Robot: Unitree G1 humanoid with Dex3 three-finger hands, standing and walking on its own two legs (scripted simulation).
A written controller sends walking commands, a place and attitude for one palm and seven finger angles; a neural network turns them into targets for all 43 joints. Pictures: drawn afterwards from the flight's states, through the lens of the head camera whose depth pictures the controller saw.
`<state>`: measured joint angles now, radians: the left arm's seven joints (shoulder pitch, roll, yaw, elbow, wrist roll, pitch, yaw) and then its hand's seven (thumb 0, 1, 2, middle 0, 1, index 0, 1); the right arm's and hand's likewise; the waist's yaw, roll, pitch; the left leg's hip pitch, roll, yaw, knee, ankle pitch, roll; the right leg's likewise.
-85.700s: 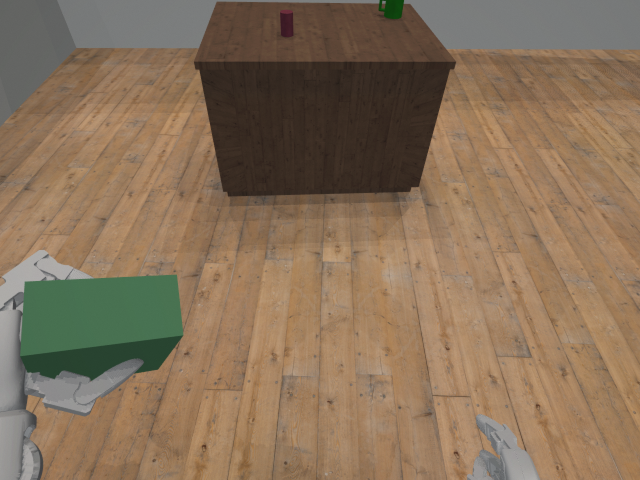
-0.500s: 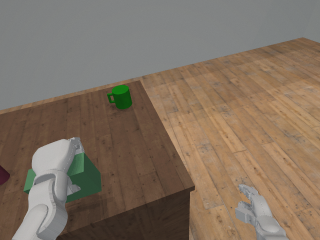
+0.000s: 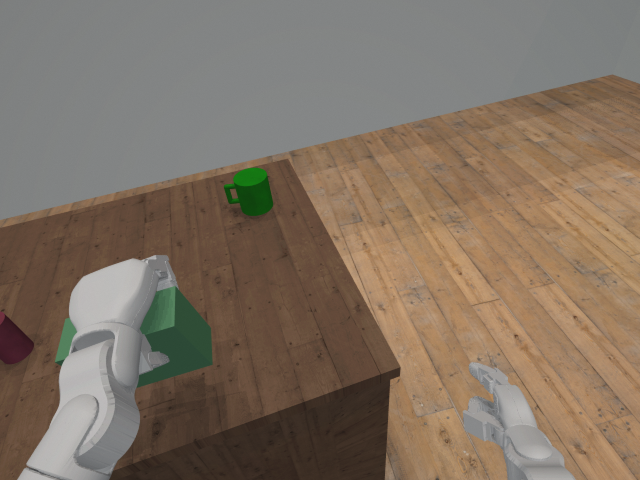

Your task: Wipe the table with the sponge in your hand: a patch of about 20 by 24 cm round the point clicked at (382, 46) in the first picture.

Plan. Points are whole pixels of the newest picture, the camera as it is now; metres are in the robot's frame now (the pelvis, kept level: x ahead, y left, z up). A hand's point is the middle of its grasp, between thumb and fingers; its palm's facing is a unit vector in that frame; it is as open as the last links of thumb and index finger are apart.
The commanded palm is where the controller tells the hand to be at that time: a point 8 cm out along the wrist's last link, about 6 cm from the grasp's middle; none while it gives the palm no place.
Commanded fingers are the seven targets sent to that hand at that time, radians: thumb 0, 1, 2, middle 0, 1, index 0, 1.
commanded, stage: bring the sponge back beside the body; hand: left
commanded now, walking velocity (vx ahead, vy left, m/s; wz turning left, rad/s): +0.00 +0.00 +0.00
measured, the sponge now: (149, 348) +0.24 +0.27 +0.06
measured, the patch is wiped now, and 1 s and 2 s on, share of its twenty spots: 1.00 1.00 1.00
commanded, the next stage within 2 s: step back with the hand held close in 1.62 s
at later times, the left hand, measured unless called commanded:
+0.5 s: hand (132, 335) +0.23 +0.26 +0.12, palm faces +0.10 -0.13 -0.99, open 9.6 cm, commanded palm +0.19 +0.27 +0.19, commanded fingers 0.00 0.10 1.30 -1.20 -1.60 -1.20 -1.60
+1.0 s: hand (111, 351) +0.20 +0.28 +0.12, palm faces +0.10 -0.11 -0.99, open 9.6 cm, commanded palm +0.16 +0.27 +0.18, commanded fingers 0.00 0.10 1.30 -1.20 -1.60 -1.20 -1.60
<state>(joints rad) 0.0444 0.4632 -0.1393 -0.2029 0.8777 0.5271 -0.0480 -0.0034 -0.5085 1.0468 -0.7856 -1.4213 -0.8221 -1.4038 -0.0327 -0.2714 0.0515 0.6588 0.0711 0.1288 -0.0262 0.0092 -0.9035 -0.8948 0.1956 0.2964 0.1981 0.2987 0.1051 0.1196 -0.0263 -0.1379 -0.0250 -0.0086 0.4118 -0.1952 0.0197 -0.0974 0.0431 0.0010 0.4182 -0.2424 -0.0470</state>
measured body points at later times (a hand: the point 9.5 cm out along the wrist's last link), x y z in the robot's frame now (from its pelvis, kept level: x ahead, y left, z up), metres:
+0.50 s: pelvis -0.01 +0.00 +0.00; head -0.04 -0.05 +0.45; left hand +0.22 +0.26 +0.17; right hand +0.26 -0.19 -0.06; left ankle +0.02 +0.11 -0.74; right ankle +0.00 -0.09 -0.74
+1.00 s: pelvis +0.00 -0.01 +0.00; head -0.04 -0.05 +0.44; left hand +0.19 +0.28 +0.17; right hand +0.26 -0.20 -0.06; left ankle +0.02 +0.11 -0.74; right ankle +0.00 -0.09 -0.74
